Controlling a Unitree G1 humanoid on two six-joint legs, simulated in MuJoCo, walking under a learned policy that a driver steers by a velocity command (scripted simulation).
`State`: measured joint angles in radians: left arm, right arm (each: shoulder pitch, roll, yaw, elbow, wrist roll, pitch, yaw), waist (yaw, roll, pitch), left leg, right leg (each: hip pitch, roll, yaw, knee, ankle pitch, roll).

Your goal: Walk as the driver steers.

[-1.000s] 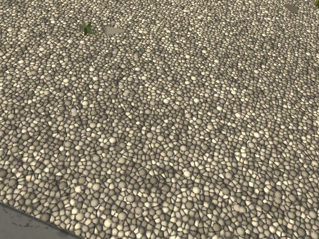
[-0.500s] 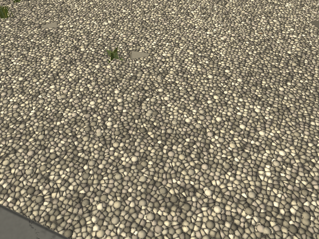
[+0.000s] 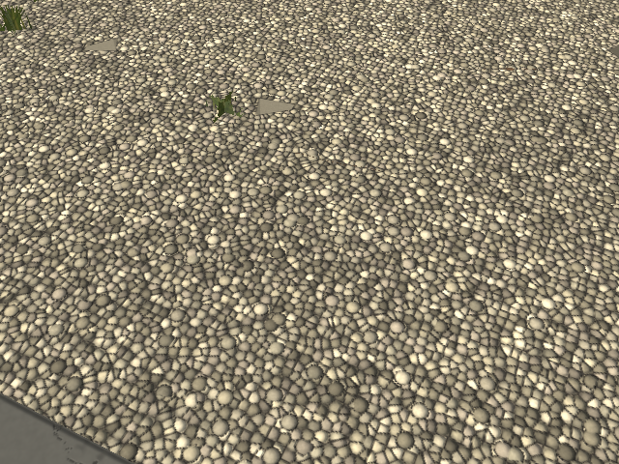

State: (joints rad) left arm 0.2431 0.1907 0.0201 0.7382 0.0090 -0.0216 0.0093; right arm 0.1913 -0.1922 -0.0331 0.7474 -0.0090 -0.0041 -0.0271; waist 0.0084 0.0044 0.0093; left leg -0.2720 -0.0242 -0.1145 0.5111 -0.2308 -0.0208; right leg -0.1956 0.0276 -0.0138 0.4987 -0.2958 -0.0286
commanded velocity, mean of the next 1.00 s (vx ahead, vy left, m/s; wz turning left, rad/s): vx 0.07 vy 0.00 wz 0.00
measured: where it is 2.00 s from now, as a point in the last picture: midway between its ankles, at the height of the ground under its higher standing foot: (314, 440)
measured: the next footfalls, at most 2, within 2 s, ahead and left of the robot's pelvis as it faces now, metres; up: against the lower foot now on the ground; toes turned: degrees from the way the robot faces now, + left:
left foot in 1.04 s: +0.14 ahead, +0.15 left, +0.00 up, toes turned +2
right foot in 1.54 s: +0.52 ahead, -0.08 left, +0.00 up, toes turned -3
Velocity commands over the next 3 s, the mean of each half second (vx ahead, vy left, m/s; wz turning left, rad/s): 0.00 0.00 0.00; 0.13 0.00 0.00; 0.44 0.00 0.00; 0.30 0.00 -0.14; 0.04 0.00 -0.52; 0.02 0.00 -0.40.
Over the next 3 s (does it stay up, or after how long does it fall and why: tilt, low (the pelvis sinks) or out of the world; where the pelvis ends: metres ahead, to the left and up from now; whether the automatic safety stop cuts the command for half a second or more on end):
stays up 0.59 0.00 0.00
